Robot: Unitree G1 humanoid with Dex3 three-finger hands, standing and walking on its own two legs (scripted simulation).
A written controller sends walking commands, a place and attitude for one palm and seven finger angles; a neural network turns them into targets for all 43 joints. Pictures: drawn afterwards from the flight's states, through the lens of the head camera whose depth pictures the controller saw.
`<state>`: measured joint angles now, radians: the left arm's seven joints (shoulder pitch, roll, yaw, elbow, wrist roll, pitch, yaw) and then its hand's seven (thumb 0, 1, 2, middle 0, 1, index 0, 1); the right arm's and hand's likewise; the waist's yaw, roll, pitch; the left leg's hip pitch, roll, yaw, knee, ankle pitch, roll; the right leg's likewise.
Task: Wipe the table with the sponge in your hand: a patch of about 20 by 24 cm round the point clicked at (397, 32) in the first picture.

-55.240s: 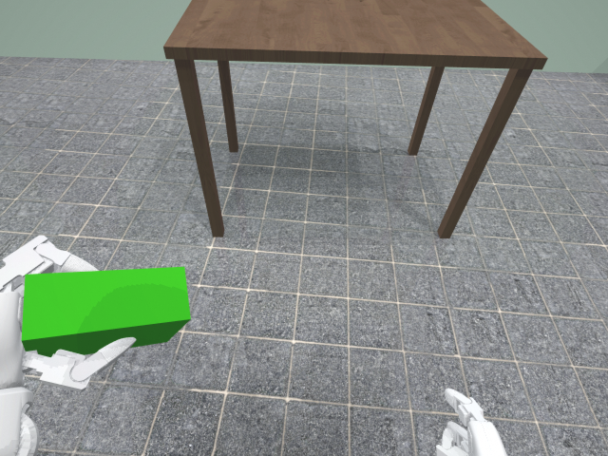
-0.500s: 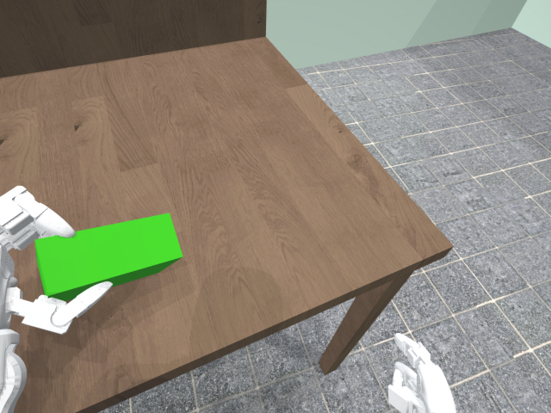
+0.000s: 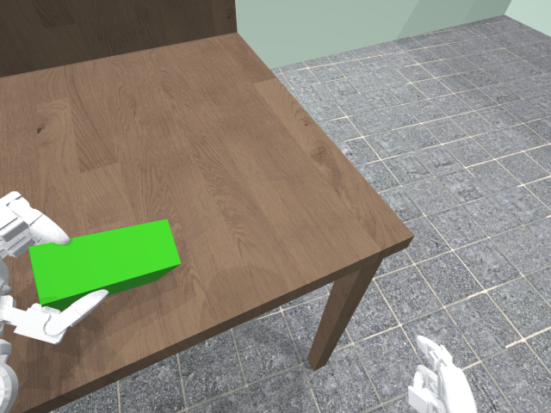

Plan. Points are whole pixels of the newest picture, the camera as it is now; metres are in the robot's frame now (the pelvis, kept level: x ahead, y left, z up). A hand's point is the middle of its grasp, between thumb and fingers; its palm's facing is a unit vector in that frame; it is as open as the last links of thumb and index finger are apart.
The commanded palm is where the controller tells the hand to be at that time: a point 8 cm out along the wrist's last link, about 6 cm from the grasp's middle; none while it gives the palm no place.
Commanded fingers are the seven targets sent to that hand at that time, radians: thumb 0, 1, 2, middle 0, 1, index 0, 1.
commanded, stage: shuffle to correct the standing spot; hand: left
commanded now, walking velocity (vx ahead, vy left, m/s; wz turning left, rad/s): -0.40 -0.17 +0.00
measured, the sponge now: (126, 261) +0.26 +0.20 +0.13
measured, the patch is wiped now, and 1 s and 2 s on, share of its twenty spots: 0.60 0.65 0.65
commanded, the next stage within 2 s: none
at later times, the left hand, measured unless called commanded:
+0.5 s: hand (23, 302) +0.19 +0.25 +0.17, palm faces +0.34 -0.86 -0.38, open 9.3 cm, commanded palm +0.13 +0.30 +0.18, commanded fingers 0.00 0.10 1.30 -1.20 -1.60 -1.20 -1.60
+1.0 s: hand (40, 273) +0.21 +0.25 +0.17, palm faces +0.40 -0.83 -0.38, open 9.2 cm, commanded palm +0.15 +0.29 +0.18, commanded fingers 0.00 0.10 1.30 -1.20 -1.60 -1.20 -1.60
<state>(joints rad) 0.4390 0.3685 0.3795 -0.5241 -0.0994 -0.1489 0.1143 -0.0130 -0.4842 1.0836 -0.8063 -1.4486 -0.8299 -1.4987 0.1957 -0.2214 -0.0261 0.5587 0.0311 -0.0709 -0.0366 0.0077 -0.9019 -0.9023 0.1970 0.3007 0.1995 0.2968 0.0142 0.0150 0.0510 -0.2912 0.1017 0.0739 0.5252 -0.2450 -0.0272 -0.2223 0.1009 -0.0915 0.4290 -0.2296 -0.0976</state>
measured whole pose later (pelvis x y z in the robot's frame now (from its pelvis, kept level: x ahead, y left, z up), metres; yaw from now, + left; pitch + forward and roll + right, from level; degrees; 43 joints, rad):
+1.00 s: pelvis +0.00 +0.00 +0.00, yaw +2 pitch +1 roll -2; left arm 0.45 0.39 0.39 -0.58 -0.10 -0.15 0.11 -0.02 -0.49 1.08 -0.82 -1.44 -0.84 -1.50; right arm 0.20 -0.20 -0.02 0.58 0.02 -0.08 -0.02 0.01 -0.90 -0.90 0.20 0.30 0.20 0.30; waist 0.02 0.00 0.07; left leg -0.31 0.09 0.02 0.57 -0.27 -0.03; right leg -0.21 0.06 -0.11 0.48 -0.29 -0.06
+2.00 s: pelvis -0.02 -0.01 -0.01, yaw +2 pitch +0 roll +0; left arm 0.44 0.41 0.40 -0.59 -0.09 -0.13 0.12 -0.02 -0.49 1.08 -0.83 -1.43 -0.85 -1.49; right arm 0.21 -0.19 -0.01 0.57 0.00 -0.07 -0.02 0.01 -0.90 -0.90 0.20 0.30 0.20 0.30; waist 0.01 -0.04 0.07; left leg -0.27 0.05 0.03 0.57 -0.30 -0.03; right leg -0.27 0.04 -0.11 0.55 -0.30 -0.04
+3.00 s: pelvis -0.03 +0.07 +0.00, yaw +2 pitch -1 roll -1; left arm 0.33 0.35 0.37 -0.42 -0.04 -0.23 0.12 -0.02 -0.50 1.07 -0.83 -1.43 -0.85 -1.50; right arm 0.22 -0.16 0.04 0.59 0.00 -0.15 0.00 0.01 -0.90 -0.90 0.20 0.30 0.20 0.30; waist 0.03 -0.05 0.06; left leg -0.21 -0.05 0.07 0.47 -0.25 0.08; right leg -0.21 -0.02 -0.03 0.44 -0.22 0.02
